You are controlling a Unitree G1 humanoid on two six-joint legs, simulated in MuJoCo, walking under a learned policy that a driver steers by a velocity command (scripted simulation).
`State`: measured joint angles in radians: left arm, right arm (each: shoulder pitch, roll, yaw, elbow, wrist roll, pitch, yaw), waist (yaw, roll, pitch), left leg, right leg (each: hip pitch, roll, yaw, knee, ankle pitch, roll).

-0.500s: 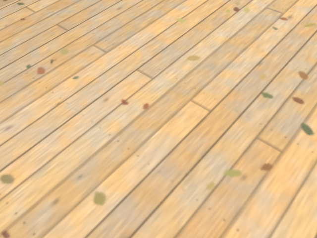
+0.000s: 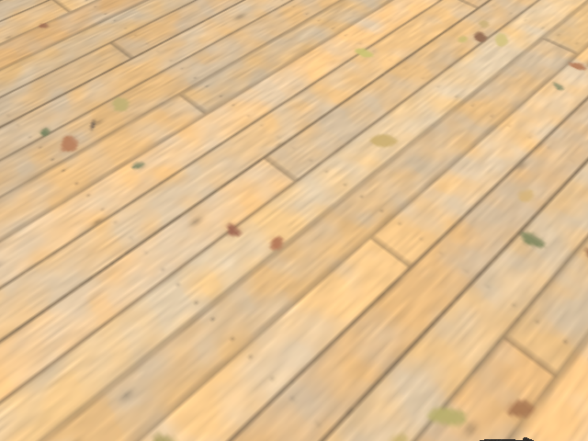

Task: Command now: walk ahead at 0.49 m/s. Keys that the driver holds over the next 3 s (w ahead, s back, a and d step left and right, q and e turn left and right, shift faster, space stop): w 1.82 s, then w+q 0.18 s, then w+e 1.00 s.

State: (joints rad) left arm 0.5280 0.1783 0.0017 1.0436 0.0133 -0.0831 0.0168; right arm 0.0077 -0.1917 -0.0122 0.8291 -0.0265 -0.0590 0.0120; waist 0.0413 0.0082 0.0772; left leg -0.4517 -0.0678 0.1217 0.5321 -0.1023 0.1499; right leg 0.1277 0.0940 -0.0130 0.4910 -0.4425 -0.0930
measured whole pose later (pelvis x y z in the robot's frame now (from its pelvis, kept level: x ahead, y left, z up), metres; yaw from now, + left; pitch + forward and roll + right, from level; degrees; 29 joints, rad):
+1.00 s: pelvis +0.53 -0.04 +0.03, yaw +1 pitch +0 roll -1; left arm 0.49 0.16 0.02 1.07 0.02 -0.10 0.00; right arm 0.03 -0.19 -0.02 0.90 -0.02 -0.04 0.03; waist 0.06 0.03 0.05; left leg -0.60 0.07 0.06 0.66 -0.03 0.05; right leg 0.08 0.09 -0.08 0.17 -0.26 -0.08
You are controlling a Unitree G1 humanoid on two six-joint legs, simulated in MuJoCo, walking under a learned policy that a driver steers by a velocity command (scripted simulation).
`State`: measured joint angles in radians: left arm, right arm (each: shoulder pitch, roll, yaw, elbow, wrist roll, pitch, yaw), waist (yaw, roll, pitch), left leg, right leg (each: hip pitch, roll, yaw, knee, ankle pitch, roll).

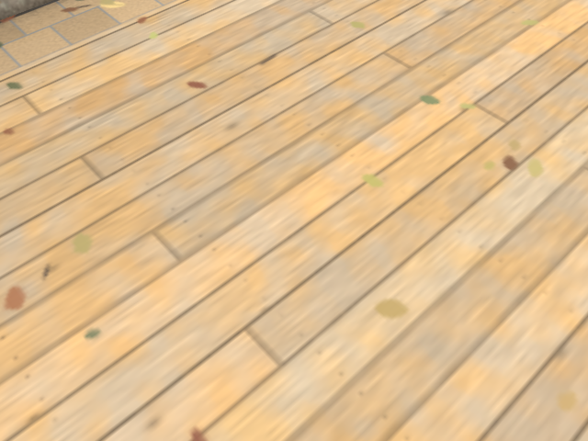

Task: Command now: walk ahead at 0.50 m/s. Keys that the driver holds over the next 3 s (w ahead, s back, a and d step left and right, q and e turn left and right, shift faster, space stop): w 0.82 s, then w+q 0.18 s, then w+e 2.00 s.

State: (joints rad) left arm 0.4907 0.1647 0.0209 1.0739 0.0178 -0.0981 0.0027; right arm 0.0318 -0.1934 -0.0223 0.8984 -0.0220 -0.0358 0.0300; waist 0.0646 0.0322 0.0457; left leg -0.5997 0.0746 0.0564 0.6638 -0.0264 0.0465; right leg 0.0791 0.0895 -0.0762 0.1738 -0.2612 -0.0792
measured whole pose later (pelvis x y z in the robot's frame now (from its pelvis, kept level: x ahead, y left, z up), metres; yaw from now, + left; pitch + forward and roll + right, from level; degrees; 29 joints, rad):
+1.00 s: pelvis +0.52 -0.01 +0.01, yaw +3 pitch -1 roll -1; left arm 0.41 0.18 0.05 1.06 0.02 -0.10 0.00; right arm 0.19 -0.21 -0.06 0.96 -0.03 -0.03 0.03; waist 0.01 0.04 0.03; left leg -0.64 0.08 -0.03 0.97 -0.11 0.06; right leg -0.04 0.08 -0.15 0.23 -0.19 -0.09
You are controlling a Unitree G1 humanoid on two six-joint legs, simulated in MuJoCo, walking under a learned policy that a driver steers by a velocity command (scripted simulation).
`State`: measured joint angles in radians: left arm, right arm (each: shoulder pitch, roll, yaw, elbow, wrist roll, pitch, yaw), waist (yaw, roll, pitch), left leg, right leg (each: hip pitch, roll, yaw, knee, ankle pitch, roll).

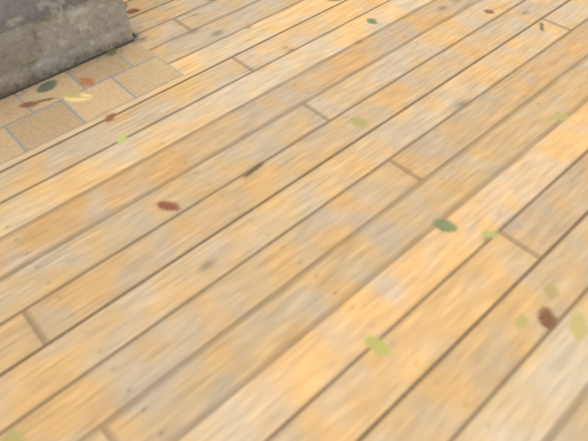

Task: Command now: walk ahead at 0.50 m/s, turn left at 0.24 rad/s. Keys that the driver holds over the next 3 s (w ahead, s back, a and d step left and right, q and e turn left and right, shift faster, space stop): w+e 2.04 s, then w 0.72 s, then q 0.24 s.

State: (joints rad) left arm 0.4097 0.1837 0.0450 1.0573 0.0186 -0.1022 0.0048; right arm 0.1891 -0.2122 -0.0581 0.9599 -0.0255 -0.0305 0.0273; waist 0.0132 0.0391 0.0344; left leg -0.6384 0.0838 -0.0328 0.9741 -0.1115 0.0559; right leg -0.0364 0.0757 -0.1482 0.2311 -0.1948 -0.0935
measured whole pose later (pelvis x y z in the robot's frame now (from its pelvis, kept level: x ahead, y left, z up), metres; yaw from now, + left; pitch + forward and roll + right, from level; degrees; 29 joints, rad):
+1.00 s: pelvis +0.49 -0.07 -0.01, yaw -27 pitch +0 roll +0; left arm 0.29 0.26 0.08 0.92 0.00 -0.04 0.00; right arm 0.16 -0.23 -0.06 0.83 -0.04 -0.06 0.01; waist 0.01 0.02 0.06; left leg -0.54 0.12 -0.02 1.13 -0.30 -0.03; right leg -0.20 0.14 -0.03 0.38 -0.18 -0.15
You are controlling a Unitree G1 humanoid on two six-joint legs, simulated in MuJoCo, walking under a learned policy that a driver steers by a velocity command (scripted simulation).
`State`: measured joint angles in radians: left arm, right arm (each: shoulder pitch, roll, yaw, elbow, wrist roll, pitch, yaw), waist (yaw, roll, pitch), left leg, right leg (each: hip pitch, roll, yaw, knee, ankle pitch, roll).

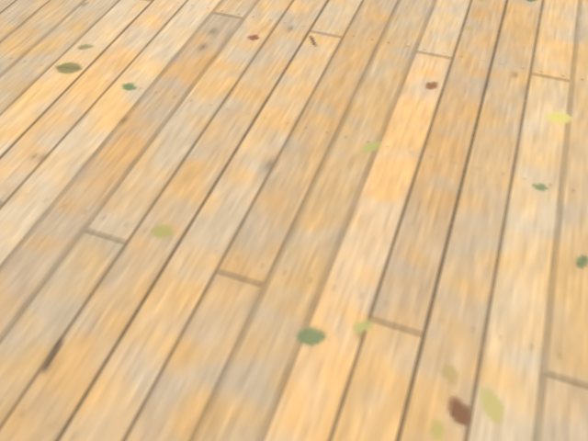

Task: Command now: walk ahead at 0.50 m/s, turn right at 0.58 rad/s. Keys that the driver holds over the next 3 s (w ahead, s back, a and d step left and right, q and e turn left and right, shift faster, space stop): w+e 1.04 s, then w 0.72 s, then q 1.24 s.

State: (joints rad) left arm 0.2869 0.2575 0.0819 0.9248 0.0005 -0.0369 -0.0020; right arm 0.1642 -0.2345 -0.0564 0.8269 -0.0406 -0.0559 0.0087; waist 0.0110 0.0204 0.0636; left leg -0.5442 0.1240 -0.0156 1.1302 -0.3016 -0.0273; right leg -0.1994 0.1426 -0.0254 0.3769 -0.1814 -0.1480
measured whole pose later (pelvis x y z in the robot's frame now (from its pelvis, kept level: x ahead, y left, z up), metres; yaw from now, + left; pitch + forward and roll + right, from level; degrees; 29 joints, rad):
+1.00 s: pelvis +0.50 -0.11 -0.01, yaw -36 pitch +1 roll +0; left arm 0.15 0.28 0.06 0.73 0.02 -0.01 -0.02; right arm 0.30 -0.27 -0.04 0.80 -0.02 -0.05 0.01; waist -0.04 0.02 0.07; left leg -0.35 0.09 0.06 1.21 -0.39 -0.02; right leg -0.37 0.10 -0.05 0.54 -0.19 -0.12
